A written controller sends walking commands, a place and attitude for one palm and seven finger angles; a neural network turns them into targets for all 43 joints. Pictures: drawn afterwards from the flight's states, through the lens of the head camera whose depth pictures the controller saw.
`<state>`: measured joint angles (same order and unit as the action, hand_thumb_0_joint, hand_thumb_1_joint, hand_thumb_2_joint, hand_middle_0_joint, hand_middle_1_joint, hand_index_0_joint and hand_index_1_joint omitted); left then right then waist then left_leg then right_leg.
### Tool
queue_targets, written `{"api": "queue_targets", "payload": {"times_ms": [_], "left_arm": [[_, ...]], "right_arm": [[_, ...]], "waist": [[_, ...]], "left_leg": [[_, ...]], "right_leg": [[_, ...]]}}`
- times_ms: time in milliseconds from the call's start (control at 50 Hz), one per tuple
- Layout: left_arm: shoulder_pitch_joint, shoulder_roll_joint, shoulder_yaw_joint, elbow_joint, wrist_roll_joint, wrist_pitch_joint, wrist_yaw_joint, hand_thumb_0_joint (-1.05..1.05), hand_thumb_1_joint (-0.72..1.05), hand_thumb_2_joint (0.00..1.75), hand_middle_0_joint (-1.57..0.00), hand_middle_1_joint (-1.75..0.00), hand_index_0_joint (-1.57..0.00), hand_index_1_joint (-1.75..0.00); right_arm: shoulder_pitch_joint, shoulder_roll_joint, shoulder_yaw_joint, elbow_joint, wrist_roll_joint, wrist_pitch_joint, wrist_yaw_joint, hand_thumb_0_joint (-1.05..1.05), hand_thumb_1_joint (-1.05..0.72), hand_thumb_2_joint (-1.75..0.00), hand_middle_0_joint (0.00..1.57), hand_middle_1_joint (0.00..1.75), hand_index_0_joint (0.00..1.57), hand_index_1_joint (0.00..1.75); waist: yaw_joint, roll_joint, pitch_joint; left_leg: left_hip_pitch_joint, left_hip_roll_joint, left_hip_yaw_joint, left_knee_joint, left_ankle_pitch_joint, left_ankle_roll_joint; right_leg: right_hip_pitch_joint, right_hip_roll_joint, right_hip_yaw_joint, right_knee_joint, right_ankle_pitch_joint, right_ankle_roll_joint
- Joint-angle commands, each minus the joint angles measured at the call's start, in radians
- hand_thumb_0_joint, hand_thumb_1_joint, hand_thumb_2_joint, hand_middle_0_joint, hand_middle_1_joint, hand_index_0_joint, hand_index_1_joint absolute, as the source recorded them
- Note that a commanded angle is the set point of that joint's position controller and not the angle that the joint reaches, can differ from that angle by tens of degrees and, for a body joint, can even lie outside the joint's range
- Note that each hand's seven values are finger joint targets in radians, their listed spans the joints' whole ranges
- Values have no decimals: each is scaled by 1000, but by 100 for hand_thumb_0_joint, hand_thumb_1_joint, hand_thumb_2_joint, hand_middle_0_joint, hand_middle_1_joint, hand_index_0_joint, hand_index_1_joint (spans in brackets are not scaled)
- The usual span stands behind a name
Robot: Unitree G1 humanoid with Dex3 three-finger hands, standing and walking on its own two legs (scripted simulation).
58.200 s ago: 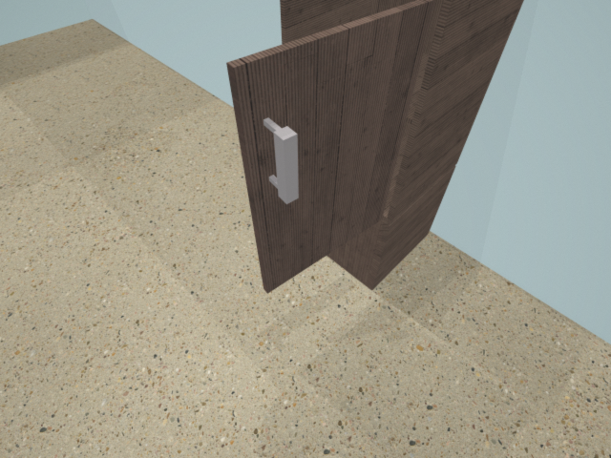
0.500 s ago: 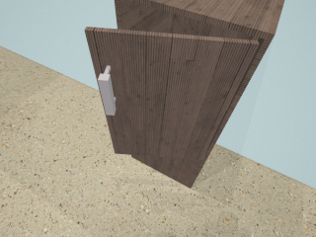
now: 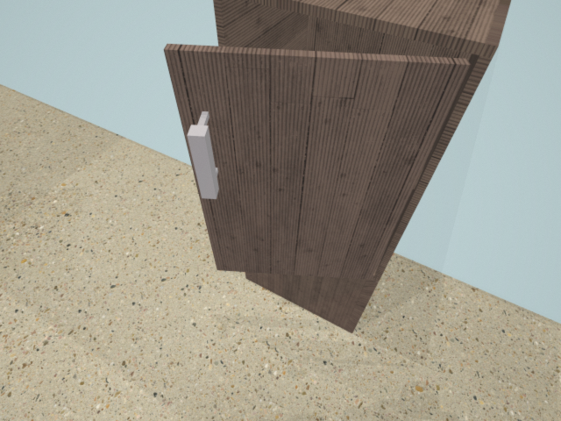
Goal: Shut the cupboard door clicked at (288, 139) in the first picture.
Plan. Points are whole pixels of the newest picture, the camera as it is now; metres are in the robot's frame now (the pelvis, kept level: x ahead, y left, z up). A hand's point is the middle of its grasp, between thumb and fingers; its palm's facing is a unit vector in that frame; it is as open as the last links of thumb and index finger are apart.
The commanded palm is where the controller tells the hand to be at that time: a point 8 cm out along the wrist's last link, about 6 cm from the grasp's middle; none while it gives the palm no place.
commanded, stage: come to a stop and stand still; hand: left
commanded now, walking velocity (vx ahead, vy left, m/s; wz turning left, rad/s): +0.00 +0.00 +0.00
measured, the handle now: (207, 155) +0.49 +0.16 +0.10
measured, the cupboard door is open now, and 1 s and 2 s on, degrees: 25 25 25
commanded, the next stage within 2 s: look again from close up in 0.34 s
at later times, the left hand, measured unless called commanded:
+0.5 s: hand out of the picture -0.02 +0.19 -0.16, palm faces -0.03 -0.98 -0.21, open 7.4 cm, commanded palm none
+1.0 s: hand out of the picture -0.01 +0.16 -0.16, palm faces -0.01 -0.98 -0.20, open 7.3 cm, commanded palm none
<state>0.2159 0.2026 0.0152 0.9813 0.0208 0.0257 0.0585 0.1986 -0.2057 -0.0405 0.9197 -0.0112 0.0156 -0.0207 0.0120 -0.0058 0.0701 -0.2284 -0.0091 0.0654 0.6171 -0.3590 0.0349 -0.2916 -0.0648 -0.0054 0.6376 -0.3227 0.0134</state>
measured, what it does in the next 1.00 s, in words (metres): stands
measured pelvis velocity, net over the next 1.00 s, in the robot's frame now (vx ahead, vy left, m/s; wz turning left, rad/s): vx -0.02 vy -0.02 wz -0.02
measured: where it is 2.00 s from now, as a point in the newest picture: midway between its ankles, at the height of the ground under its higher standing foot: outside the picture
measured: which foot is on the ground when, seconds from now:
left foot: down 0.00-1.00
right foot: down 0.00-1.00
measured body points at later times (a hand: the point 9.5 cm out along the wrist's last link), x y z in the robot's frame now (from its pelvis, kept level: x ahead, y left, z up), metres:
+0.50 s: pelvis -0.03 +0.01 +0.01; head -0.03 +0.00 +0.46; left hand -0.02 +0.24 -0.14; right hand -0.02 -0.23 -0.14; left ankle -0.02 +0.09 -0.73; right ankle +0.01 -0.14 -0.73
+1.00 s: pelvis -0.02 -0.02 +0.01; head -0.02 -0.02 +0.46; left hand -0.01 +0.21 -0.14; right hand -0.02 -0.23 -0.15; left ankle -0.02 +0.09 -0.73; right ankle +0.01 -0.14 -0.73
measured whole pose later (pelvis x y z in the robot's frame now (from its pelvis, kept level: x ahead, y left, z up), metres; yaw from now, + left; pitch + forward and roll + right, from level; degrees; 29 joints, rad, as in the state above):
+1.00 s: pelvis -0.02 -0.02 +0.01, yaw -1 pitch -2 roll +1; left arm 0.28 0.16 -0.02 1.09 0.01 -0.01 0.03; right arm 0.29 -0.14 0.00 1.11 -0.01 -0.01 -0.02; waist 0.00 0.00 0.03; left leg -0.17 0.01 0.08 0.43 -0.23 0.01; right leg -0.23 -0.03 0.01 0.45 -0.18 0.01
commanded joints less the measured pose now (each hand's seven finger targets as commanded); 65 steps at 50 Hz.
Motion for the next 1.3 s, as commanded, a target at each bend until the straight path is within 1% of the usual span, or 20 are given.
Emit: {"api": "queue_targets", "payload": {"times_ms": [0,20,40,60,100,120,140,160,200,300,400,440,600,1020,1040,1080,1100,1140,1220,1280], "left_arm": [[56,94,13,-72,-2,-2,-8,0,90,90,-20,-30,-20,-30],[77,95,9,-64,-1,-5,-14,0,90,90,-20,-30,-20,-30],[79,104,4,-60,1,-11,-18,0,90,90,-20,-30,-20,-30],[60,113,2,-65,1,-13,-22,0,90,90,-20,-30,-20,-30],[37,122,4,-79,4,-15,-24,0,90,90,-20,-30,-20,-30],[47,118,5,-81,4,-15,-25,0,90,90,-20,-30,-20,-30],[57,115,4,-80,4,-16,-25,0,90,90,-20,-30,-20,-30],[67,114,3,-79,4,-17,-25,0,90,90,-20,-30,-20,-30],[80,113,2,-72,4,-20,-26,0,90,90,-20,-30,-20,-30],[104,100,-6,-39,3,-28,-28,0,90,90,-20,-30,-20,-30],[111,94,-11,-2,-1,-37,-28,0,90,90,-20,-30,-20,-30],[115,91,-15,13,-3,-39,-27,0,90,90,-20,-30,-20,-30],[117,73,-18,58,-6,-45,-24,0,90,90,-20,-30,-20,-30],[114,53,-12,81,-8,-49,-22,0,90,90,-20,-30,-20,-30],[120,50,-11,86,-8,-49,-24,0,90,90,-20,-30,-20,-30],[129,49,-5,85,-2,-41,-28,0,90,90,-20,-30,-20,-30],[136,50,1,79,1,-36,-31,0,90,90,-20,-30,-20,-30],[155,50,9,71,5,-33,-37,0,90,90,-20,-30,-20,-30],[182,38,17,66,3,-44,-44,0,90,90,-20,-30,-20,-30],[188,31,19,62,3,-51,-48,0,90,90,-20,-30,-20,-30]], "right_arm": [[-7,-131,-8,-97,-7,-23,-9,0,-90,-90,20,30,20,30],[-23,-118,-5,-102,-5,-22,-6,0,-90,-90,20,30,20,30],[-11,-108,-2,-103,-3,-23,-1,0,-90,-90,20,30,20,30],[12,-106,-5,-97,-2,-19,4,0,-90,-90,20,30,20,30],[43,-116,-11,-81,-7,-19,9,0,-90,-90,20,30,20,30],[54,-119,-14,-75,-9,-22,10,0,-90,-90,20,30,20,30],[56,-121,-14,-70,-10,-25,11,0,-90,-90,20,30,20,30],[59,-121,-11,-67,-9,-27,12,0,-90,-90,20,30,20,30],[54,-123,-8,-56,-9,-33,12,0,-90,-90,20,30,20,30],[79,-114,1,-16,-5,-36,10,0,-90,-90,20,30,20,30],[106,-103,7,30,-1,-42,7,0,-90,-90,20,30,20,30],[114,-99,10,49,1,-45,6,0,-90,-90,20,30,20,30],[134,-70,19,108,4,-46,1,0,-90,-90,20,30,20,30],[147,-39,24,162,3,-43,-4,0,-90,-90,20,30,20,30],[154,-38,26,167,0,-43,-4,0,-90,-90,20,30,20,30],[161,-43,20,170,-6,-33,-1,0,-90,-90,20,30,20,30],[163,-50,17,165,-9,-30,1,0,-90,-90,20,30,20,30],[156,-53,11,152,-13,-26,3,0,-90,-90,20,30,20,30],[171,-38,9,142,-13,-38,2,0,-90,-90,20,30,20,30],[184,-36,7,141,-10,-48,0,0,-90,-90,20,30,20,30]], "waist": [[22,135,-11],[33,83,0],[19,19,-1],[-2,-29,20],[-17,-62,32],[-17,-51,21],[-15,-19,11],[-12,-19,5],[-6,25,-9],[-7,-4,-5],[-14,-12,-13],[-15,8,-16],[-17,-3,-3],[-16,-9,-2],[-15,-14,-10],[-13,-25,30],[-11,-8,42],[-5,-14,76],[-7,-16,65],[-10,11,71]], "left_leg": [[-74,199,-163,-199,555,65],[-104,164,-152,-206,364,49],[-104,124,-148,-222,167,27],[-106,98,-145,-244,-13,16],[-102,90,-152,-272,-83,17],[-99,95,-154,-288,-104,19],[-99,100,-158,-302,-112,20],[-104,108,-165,-318,-119,22],[-114,112,-166,-339,-123,22],[-99,109,-154,-347,-106,17],[-54,105,-132,-329,-24,11],[-38,106,-126,-326,5,7],[-12,102,-98,-304,82,-3],[8,104,-86,-299,124,-16],[10,104,-83,-303,76,-16],[-23,103,-93,-307,-89,-9],[-43,105,-100,-313,-162,-4],[-83,104,-106,-301,-230,5],[-71,103,-104,-260,-179,16],[-55,121,-117,-264,-165,25]], "right_leg": [[32,19,-7,8,-28,-35],[50,10,17,-65,48,-41],[40,2,60,-122,65,-48],[2,-10,92,-165,-11,-54],[-30,-4,94,-172,-44,-50],[-30,1,91,-170,-51,-46],[-22,3,84,-166,-34,-43],[-8,7,79,-161,-15,-42],[20,8,67,-153,22,-41],[22,-5,84,-194,27,-42],[24,-22,97,-224,68,-40],[28,-24,98,-229,88,-39],[37,-34,108,-260,113,-40],[56,-33,104,-287,128,-41],[61,-30,98,-289,76,-41],[26,-16,94,-280,-90,-48],[9,-11,94,-272,-155,-52],[-21,-5,108,-271,-228,-60],[-29,-7,135,-251,-201,-83],[-41,1,117,-218,-160,-90]]}}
